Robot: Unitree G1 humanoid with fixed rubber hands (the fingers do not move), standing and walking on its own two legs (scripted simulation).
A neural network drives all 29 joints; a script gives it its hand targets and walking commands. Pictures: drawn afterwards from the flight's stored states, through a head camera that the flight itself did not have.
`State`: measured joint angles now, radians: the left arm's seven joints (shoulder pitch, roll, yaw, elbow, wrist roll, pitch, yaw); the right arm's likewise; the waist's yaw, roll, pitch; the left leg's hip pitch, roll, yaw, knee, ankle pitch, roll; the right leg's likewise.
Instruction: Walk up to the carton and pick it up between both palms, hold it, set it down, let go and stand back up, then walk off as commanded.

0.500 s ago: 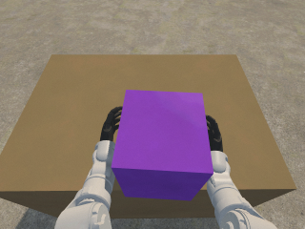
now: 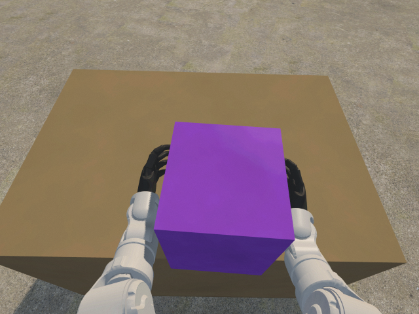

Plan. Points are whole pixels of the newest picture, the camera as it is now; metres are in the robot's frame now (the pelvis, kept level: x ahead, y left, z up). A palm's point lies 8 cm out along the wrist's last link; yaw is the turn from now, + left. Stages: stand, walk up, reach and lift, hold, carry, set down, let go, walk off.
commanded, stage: reach and lift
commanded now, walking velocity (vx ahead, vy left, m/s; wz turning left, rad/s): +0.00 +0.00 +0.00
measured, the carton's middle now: (221, 204) +0.34 +0.03 -0.02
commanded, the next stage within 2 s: none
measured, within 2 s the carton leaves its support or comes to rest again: leaves its support in 0.36 s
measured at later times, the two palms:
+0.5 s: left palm (152, 188) +0.35 +0.17 +0.02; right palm (302, 205) +0.34 -0.12 +0.01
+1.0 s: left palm (164, 172) +0.37 +0.15 +0.05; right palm (315, 197) +0.35 -0.14 +0.03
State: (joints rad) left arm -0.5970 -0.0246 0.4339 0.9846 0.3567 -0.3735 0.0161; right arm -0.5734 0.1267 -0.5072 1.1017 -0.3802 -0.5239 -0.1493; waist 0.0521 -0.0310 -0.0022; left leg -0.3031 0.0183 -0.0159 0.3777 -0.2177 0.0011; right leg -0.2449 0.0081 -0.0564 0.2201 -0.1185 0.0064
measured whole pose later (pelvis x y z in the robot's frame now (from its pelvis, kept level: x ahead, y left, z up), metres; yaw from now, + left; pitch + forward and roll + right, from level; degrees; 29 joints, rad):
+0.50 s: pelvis -0.02 -0.01 +0.00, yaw +0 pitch +11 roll -2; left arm -0.61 -0.01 0.39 1.06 0.29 -0.50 0.04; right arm -0.59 0.08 -0.47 1.21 -0.37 -0.69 -0.19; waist 0.05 -0.03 -0.05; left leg -0.37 0.03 -0.02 0.36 -0.18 -0.01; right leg -0.31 0.02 -0.07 0.20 -0.08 -0.01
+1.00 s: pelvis -0.02 -0.02 +0.00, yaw +0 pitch +13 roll -1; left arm -0.65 0.04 0.21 1.02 0.10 -0.38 0.08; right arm -0.55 0.04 -0.17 1.01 -0.11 -0.47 -0.24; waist 0.02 0.00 -0.13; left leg -0.42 0.03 -0.02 0.39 -0.18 -0.02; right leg -0.39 0.02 -0.06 0.28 -0.11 -0.01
